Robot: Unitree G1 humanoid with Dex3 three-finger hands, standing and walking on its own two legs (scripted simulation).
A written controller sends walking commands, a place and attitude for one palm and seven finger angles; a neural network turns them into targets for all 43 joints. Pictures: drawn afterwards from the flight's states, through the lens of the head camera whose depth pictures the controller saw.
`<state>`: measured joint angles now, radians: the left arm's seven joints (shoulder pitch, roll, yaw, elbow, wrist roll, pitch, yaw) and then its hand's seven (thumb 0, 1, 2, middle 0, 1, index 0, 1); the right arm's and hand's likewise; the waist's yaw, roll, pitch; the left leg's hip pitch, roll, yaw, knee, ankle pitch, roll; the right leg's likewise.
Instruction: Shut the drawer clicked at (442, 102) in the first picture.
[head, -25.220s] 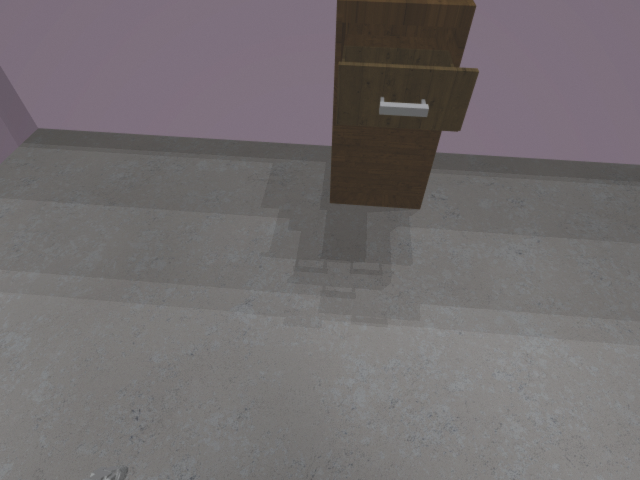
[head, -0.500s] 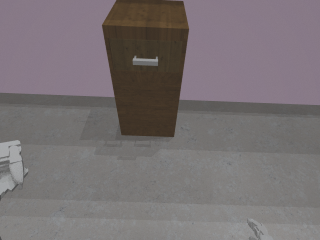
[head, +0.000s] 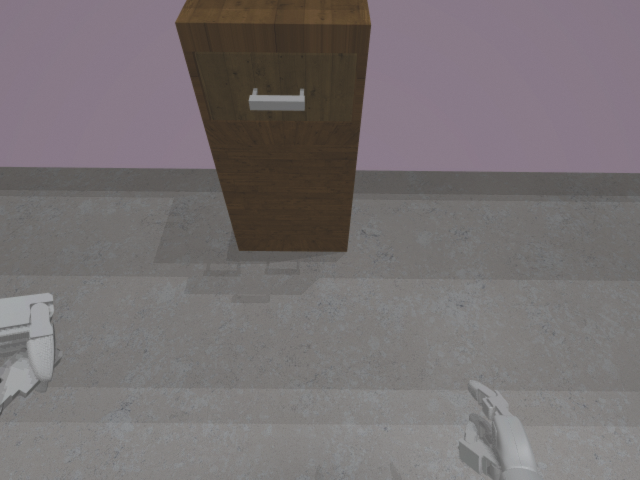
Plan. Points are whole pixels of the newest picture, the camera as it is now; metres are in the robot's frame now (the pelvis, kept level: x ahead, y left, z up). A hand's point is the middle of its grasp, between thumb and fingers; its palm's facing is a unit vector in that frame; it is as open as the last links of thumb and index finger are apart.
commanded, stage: stop stepping back and stand still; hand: left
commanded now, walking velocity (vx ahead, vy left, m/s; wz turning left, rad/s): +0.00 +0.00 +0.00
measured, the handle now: (278, 97) +0.93 +0.14 -0.07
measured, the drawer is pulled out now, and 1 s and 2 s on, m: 0.00 0.00 0.00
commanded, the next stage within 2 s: let the arm hang, fingers relaxed in 0.06 s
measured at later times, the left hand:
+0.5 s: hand out of the picture -0.01 +0.21 -0.17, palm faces +0.03 -0.97 -0.23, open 3.3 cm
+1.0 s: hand out of the picture -0.06 +0.20 -0.17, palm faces +0.03 -0.98 -0.19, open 7.2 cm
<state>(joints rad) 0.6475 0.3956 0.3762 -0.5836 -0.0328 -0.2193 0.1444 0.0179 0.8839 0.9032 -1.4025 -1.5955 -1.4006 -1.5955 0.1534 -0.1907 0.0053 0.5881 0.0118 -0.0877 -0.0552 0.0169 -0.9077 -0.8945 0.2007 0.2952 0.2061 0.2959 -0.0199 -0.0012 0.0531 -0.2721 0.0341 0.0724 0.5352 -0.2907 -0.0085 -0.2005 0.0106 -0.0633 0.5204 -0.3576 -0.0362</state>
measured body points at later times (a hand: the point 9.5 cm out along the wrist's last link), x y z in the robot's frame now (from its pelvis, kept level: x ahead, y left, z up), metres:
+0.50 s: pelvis -0.04 +0.02 +0.00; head -0.02 +0.03 +0.45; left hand -0.01 +0.26 -0.15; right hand +0.02 -0.23 -0.14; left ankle -0.01 +0.12 -0.73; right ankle -0.05 -0.09 -0.73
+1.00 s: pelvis -0.05 +0.03 +0.01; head -0.04 +0.02 +0.46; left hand -0.06 +0.25 -0.15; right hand -0.06 -0.18 -0.16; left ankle -0.01 +0.12 -0.73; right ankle -0.05 -0.09 -0.73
